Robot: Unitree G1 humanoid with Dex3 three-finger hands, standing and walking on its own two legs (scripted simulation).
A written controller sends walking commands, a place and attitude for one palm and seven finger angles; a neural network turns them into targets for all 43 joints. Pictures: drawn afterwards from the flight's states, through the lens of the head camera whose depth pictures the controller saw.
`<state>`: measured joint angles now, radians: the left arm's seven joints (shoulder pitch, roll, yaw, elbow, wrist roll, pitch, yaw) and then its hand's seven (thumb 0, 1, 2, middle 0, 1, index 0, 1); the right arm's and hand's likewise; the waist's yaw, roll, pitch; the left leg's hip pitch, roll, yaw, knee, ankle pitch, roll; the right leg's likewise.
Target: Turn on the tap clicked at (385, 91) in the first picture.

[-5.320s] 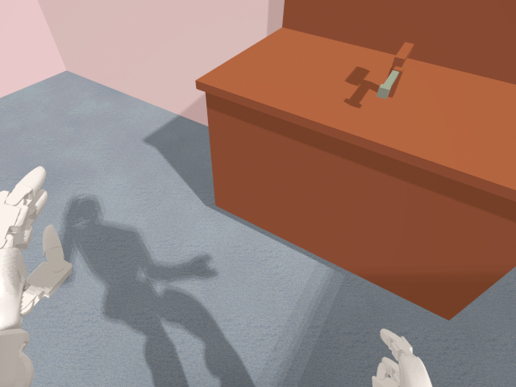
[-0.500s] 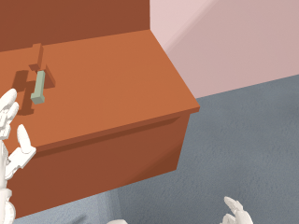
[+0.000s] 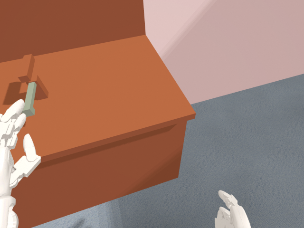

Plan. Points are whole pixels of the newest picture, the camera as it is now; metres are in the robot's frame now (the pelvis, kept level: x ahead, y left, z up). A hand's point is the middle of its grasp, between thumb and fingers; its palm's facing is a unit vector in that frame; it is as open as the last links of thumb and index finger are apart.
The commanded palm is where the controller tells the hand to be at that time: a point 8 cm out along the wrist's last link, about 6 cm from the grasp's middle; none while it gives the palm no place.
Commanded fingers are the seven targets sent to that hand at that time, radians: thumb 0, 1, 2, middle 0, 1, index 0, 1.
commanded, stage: come to a stop and stand still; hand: left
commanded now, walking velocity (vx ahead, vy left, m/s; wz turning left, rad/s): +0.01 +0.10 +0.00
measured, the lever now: (27, 110) +0.42 +0.43 +0.06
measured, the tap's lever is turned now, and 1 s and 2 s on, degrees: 0 0 0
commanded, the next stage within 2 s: look again from close up in 0.62 s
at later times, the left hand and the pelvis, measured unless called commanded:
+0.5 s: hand (14, 187) +0.15 +0.25 +0.17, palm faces +0.44 -0.83 -0.36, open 7.4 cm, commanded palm +0.11 +0.29 +0.18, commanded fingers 0.00 0.90 0.90 -0.20 -0.30 -0.20 -0.30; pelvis -0.05 +0.01 +0.00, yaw +0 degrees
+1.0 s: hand (5, 181) +0.17 +0.28 +0.16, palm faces +0.32 -0.87 -0.38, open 7.4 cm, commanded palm +0.11 +0.32 +0.18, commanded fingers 0.00 0.90 0.90 -0.20 -0.30 -0.20 -0.30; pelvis -0.06 +0.04 +0.00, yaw -2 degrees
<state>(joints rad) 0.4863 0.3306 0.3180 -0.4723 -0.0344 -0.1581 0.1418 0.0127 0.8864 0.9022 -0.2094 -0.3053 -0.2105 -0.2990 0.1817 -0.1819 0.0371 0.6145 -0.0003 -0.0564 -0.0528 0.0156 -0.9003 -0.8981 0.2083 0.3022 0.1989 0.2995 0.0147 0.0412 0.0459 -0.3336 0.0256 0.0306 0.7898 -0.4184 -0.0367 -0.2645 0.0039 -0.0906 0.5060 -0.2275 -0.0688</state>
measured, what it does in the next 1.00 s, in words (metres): steps on the spot: left foot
